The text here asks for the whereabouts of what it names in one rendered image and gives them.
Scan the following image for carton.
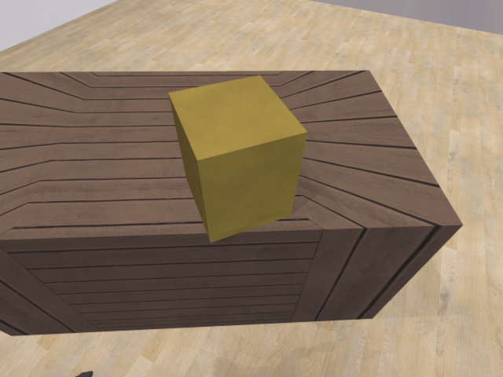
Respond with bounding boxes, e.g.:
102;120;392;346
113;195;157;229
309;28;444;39
168;75;307;243

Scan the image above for pedestal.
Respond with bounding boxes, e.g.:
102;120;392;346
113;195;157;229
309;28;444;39
0;71;463;336

